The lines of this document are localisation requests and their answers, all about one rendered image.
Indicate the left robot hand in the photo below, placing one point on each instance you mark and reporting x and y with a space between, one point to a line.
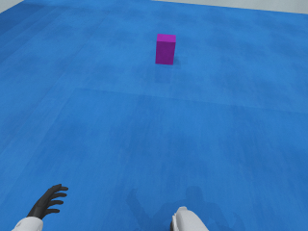
40 209

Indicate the right robot shin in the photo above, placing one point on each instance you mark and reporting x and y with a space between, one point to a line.
182 209

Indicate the right robot thigh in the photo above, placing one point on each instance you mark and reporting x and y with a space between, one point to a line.
187 220

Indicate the robot left forearm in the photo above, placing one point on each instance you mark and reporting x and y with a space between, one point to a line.
29 224

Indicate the carton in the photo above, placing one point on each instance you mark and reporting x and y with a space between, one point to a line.
165 48

